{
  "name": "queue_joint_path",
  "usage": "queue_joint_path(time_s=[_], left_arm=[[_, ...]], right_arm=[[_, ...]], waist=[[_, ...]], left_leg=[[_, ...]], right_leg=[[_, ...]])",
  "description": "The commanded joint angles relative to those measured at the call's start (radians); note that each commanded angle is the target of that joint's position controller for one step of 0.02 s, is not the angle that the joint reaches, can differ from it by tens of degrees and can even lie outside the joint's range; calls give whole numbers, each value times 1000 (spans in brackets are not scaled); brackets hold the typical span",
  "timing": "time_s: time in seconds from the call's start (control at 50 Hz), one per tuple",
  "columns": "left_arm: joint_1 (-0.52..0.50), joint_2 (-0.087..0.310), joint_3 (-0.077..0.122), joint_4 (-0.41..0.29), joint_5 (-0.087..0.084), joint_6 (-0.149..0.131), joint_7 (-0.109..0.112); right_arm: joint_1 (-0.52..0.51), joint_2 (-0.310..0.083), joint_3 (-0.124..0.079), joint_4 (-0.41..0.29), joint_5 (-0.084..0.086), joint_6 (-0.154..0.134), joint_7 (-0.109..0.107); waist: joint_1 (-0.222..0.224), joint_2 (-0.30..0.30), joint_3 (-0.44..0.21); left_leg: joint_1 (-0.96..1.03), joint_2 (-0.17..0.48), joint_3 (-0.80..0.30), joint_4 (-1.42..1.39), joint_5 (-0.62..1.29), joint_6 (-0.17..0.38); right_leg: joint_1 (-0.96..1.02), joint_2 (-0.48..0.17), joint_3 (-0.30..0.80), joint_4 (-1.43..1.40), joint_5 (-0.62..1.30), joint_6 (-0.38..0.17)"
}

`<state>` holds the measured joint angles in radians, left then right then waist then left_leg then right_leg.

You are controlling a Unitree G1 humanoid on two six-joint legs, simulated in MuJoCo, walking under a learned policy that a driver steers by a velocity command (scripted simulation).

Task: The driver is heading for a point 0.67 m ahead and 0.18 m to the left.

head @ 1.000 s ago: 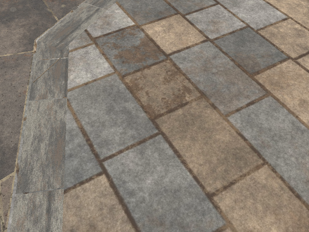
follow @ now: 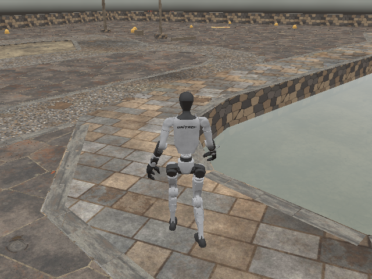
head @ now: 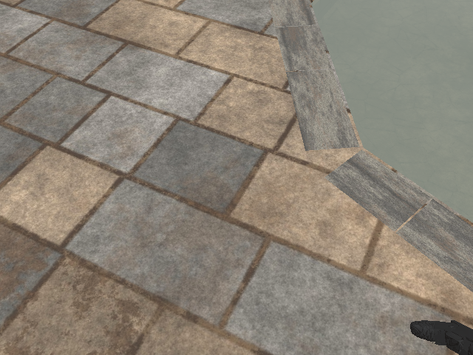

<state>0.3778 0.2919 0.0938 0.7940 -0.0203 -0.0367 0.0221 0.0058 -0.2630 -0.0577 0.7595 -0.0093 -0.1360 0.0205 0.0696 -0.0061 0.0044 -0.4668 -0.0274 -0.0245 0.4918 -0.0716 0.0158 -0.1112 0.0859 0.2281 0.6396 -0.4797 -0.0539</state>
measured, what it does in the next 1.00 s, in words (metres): walks ahead: right foot, then left foot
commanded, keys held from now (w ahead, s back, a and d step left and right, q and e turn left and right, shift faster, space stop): e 0.16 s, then q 0.84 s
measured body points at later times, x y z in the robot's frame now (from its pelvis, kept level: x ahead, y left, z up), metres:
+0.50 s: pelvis +0.14 -0.01 +0.01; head +0.17 -0.02 +0.46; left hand +0.36 +0.22 -0.07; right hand +0.20 -0.29 -0.12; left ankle +0.11 +0.12 -0.69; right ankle +0.19 -0.14 -0.72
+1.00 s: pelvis +0.15 +0.04 +0.02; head +0.18 +0.08 +0.47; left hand +0.25 +0.35 -0.09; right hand +0.33 -0.22 -0.07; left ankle +0.15 +0.12 -0.72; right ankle +0.20 -0.13 -0.65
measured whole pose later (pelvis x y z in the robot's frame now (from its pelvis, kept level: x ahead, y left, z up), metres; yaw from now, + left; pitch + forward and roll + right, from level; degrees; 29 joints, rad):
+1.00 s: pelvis +0.15 +0.04 +0.02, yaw +13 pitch +3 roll -3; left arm 0.10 0.31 0.10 0.76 0.00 0.01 0.06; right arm 0.21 -0.30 -0.06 0.72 0.01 0.02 -0.03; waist -0.02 -0.02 0.03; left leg -0.30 -0.04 -0.08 0.46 -0.20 0.07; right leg -0.55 0.02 0.06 1.00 -0.33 0.07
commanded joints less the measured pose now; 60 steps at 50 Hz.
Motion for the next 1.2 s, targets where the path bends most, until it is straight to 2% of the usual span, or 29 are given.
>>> queue_joint_path(time_s=[0.02, 0.04, 0.06, 0.08, 0.12, 0.16, 0.26, 0.34, 0.38, 0.4, 0.42, 0.44, 0.46, 0.5, 0.54, 0.58, 0.66, 0.7, 0.72, 0.74, 0.76, 0.78, 0.8, 0.84, 0.9, 1.0, 1.06, 1.12, 1.2], left_arm=[[91, 66, -11, -114, -15, -24, 4], [24, 149, 12, -110, -13, -15, 6], [-41, 161, 19, -122, -4, -3, 10], [-74, 156, 25, -135, 7, 6, 11], [-53, 109, 24, -143, 1, 31, 8], [-71, 64, 12, -174, -6, 47, 6], [-134, 11, -17, -187, 21, 40, -5], [-212, 46, -11, -194, 27, 29, -13], [-190, 83, 2, -185, 32, 20, -8], [-170, 150, 17, -194, 46, 20, 5], [-172, 196, 26, -209, 57, 37, 20], [-171, 141, 14, -199, 46, 48, 19], [-157, 128, 14, -192, 42, 49, 16], [-173, 156, 22, -183, 39, 40, 20], [-282, 126, 15, -185, 30, 30, 20], [-333, 113, 15, -174, 35, 29, 21], [-330, 127, 24, -144, 25, 33, 27], [-341, 135, 25, -130, 6, 41, 29], [-311, 113, 22, -110, -1, 45, 29], [-247, 69, 14, -94, 18, 52, 24], [-304, 50, 3, -149, 47, 52, 28], [-386, 86, 13, -166, 36, 48, 35], [-379, 105, 20, -160, 19, 48, 38], [-334, 127, 35, -119, 29, 53, 51], [-295, 101, 33, -104, 26, 45, 44], [-326, 70, 17, -112, 20, 31, 35], [-338, 82, 15, -117, 11, 16, 13], [-338, 96, 16, -122, 1, -15, -7], [-221, 96, 25, -81, -10, -56, -21]], right_arm=[[320, -237, -73, 5, -5, 3, -7], [253, -156, -50, -21, 2, 12, -10], [195, -122, -37, -38, -5, 25, -13], [154, -99, -29, -33, -7, 34, -13], [129, -95, -26, -19, -11, 37, -12], [115, -136, -39, -7, -10, 40, -19], [111, -145, -33, 31, 12, 60, -20], [143, -179, -31, 70, 35, 72, 0], [160, -160, -20, 81, 44, 76, -1], [186, -123, -6, 72, 21, 70, 0], [274, -77, 8, 76, -1, 64, 4], [265, -69, 16, 68, 15, 74, -1], [202, -124, 0, 48, 31, 88, -6], [202, -177, -32, 49, 35, 128, -22], [248, -140, -34, 55, 32, 167, -36], [243, -103, -29, 41, 25, 184, -41], [203, -114, -30, -9, 24, 186, -13], [259, -119, -38, -1, 20, 184, 2], [283, -132, -46, 7, 12, 182, 2], [278, -213, -67, -10, 4, 178, -10], [262, -331, -84, -55, -11, 172, -20], [298, -314, -78, -60, -47, 149, -10], [259, -288, -70, -62, -39, 130, -10], [161, -221, -54, -81, 10, 128, -27], [167, -190, -41, -95, 12, 138, -49], [201, -212, -53, -108, 20, 151, -64], [205, -219, -58, -117, 26, 154, -60], [204, -222, -58, -124, 26, 150, -50], [162, -190, -45, -144, 33, 152, -48]], waist=[[-121, 309, -344], [-131, 186, -209], [-121, 97, -136], [-98, 69, -78], [-59, 114, -49], [-51, 143, -44], [-54, 100, -121], [-71, 111, -92], [-48, 96, -90], [-60, 31, -145], [-101, -119, -205], [-73, -202, -240], [-37, -207, -204], [-36, -176, -144], [-97, -146, -94], [-112, -151, -79], [-92, -169, -119], [-125, -145, -126], [-125, -94, -108], [-90, 131, -56], [-91, 370, -9], [-157, 260, -79], [-125, 200, -60], [-82, 136, -45], [-67, 126, -95], [-94, 134, -92], [-111, 170, -67], [-115, 183, -41], [-35, 144, -34]], left_leg=[[833, 478, -752, -148, -110, 271], [707, 442, -593, -141, -17, 232], [575, 401, -416, -126, 164, 200], [455, 354, -292, -131, 326, 187], [319, 292, -142, -168, 428, 166], [292, 298, -78, -215, 473, 200], [278, 261, 20, -221, 512, 209], [314, 243, -23, -154, 391, 175], [272, 206, -51, -81, 245, 112], [203, 154, -31, -5, 85, 51], [31, 77, 26, 104, -300, -10], [-8, 58, 41, 199, -466, -40], [-63, 55, 39, 330, -535, -54], [-133, 69, 7, 615, -579, -74], [-70, 88, 5, 613, -488, -85], [8, 86, 41, 533, -407, -89], [105, 86, 70, 312, -289, -54], [214, 51, 118, 145, -171, -15], [268, 29, 105, 53, -105, 17], [327, 153, -114, -81, 116, 80], [345, 403, -491, -170, 345, 268], [312, 423, -539, -204, 244, 347], [312, 369, -457, -195, 151, 302], [309, 288, -349, -171, 69, 202], [316, 238, -293, -159, 153, 191], [380, 216, -331, -148, 72, 197], [305, 197, -406, -216, -337, 213], [261, 189, -472, -225, -452, 222], [135, 108, -481, -149, -505, 169]], right_leg=[[-621, -13, -37, 627, -143, 40], [-657, -58, -27, 698, -88, 56], [-627, -93, -70, 700, -33, 70], [-594, -119, -92, 653, -4, 80], [-499, -158, -127, 570, 30, 82], [-501, -163, -160, 486, 81, 96], [-313, -144, -182, 153, 295, 84], [-215, -94, -215, -87, 368, 68], [-58, -100, -204, -276, 537, 28], [84, -225, -100, -233, 850, -11], [249, -402, 17, -154, 1061, -116], [219, -457, 71, -181, 950, -200], [185, -449, 86, -225, 852, -220], [84, -460, 49, -275, 787, -224], [-64, -414, -64, -314, 674, -180], [-146, -375, -155, -327, 608, -157], [-107, -398, -195, -282, 574, -142], [-130, -390, -229, -208, 497, -95], [-174, -352, -270, -125, 366, -37], [-322, -252, -374, 98, 154, 60], [-577, -91, -353, 353, -211, 137], [-581, -83, -190, 514, -228, 118], [-599, -101, -156, 555, -138, 96], [-604, -129, -141, 520, 23, 91], [-531, -97, -149, 514, 128, 109], [-508, -79, -132, 259, 168, 140], [-432, -68, -143, 117, 162, 136], [-350, -53, -150, 0, 116, 111], [-60, -60, -175, -286, 260, 53]])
